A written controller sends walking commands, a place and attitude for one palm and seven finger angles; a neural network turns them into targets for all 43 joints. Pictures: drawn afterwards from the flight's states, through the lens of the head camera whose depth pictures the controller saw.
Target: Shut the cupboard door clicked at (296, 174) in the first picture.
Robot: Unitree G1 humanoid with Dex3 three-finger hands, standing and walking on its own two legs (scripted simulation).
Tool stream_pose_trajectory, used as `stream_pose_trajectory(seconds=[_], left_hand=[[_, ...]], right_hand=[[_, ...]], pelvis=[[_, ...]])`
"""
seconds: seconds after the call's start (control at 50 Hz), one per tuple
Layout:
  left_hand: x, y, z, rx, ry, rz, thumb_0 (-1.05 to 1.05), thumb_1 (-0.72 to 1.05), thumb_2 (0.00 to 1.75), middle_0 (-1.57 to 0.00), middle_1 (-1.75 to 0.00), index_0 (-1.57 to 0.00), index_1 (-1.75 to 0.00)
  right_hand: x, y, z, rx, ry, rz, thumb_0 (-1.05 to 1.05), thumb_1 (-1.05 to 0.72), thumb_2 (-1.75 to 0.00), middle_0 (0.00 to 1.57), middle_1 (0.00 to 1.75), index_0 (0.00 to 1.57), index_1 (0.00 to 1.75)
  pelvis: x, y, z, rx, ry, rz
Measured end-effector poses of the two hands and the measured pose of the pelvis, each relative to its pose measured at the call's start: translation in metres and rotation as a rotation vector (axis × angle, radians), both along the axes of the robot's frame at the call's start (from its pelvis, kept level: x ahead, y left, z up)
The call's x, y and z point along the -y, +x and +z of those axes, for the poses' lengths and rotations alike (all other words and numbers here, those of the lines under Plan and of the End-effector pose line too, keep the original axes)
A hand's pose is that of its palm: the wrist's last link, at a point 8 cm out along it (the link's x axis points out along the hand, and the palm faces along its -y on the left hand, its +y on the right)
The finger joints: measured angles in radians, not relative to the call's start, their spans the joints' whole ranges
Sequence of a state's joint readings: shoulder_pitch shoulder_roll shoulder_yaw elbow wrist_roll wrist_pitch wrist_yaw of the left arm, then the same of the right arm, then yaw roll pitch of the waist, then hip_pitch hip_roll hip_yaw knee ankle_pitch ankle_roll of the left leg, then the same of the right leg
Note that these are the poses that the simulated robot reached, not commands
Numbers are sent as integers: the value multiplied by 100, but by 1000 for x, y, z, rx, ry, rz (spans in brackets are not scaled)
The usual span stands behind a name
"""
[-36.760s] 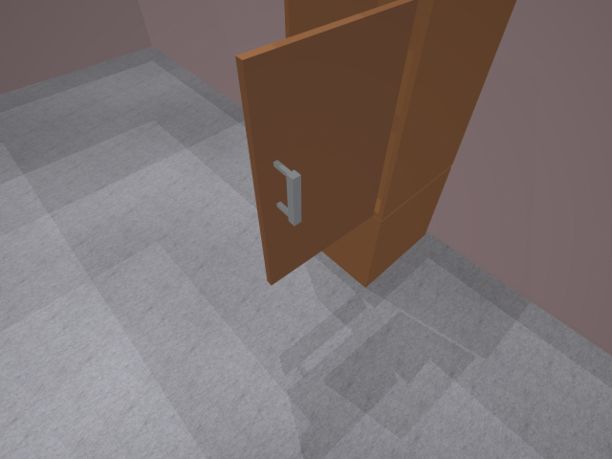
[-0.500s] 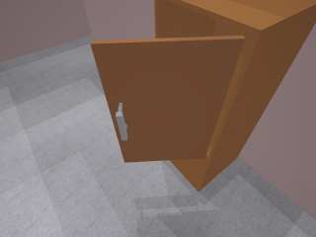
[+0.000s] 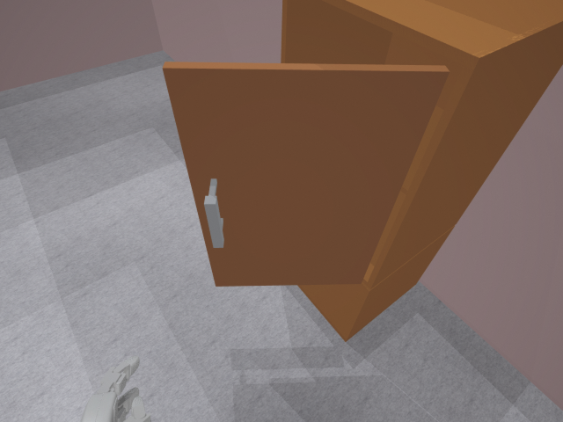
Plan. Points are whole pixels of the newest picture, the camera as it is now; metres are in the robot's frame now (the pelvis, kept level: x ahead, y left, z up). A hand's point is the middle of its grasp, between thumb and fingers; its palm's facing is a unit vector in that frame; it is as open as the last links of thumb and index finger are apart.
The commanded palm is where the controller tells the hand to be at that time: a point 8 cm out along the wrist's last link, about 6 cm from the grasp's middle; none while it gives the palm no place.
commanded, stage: raise the hand and make a fist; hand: left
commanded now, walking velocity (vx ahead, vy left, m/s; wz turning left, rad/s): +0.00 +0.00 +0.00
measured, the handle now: (216, 214) +0.46 +0.14 -0.01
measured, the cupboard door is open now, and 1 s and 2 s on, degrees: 55 55 55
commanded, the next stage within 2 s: bring the fist close to the handle in 1.80 s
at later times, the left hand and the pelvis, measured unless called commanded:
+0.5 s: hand (165, 406) +0.16 +0.16 -0.04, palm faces +0.04 -1.00 -0.04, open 5.2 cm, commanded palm +0.13 +0.23 -0.04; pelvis -0.05 -0.04 -0.10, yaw +2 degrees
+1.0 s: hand (137, 388) +0.17 +0.20 -0.02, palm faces +0.06 -1.00 -0.01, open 3.3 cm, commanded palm +0.15 +0.25 -0.02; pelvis -0.04 +0.01 -0.08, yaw +1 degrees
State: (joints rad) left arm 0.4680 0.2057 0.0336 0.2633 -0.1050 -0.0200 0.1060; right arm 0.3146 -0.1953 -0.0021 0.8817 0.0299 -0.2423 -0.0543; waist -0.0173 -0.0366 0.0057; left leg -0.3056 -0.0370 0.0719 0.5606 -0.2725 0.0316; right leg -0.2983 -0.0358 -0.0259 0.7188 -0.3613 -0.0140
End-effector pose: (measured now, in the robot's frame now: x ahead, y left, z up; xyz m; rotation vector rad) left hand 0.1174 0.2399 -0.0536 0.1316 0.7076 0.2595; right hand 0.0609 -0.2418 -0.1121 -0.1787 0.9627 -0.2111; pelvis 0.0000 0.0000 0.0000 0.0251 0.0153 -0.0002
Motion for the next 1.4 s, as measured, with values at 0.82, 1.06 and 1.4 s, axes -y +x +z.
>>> stream_pose_trajectory(seconds=[0.82,1.06,1.4], left_hand=[[-4,29,21,672,-99,-200,2,90,90,-89,-105,-88,-105],[-16,32,34,703,-98,-200,2,90,90,-111,-129,-110,-129],[-21,45,47,683,-83,-215,2,90,90,-129,-149,-129,-149]], right_hand=[[5,57,-48,200,-61,128,1,-90,-90,20,30,21,30],[-36,96,-19,320,-42,213,1,-90,-90,20,30,21,30],[-42,82,-18,269,-12,235,1,-90,-90,21,31,21,30]], pelvis=[[2,-33,-84,-261,-70,24],[-15,-36,-78,-233,-95,32],[-14,-33,-68,-208,-95,38]])
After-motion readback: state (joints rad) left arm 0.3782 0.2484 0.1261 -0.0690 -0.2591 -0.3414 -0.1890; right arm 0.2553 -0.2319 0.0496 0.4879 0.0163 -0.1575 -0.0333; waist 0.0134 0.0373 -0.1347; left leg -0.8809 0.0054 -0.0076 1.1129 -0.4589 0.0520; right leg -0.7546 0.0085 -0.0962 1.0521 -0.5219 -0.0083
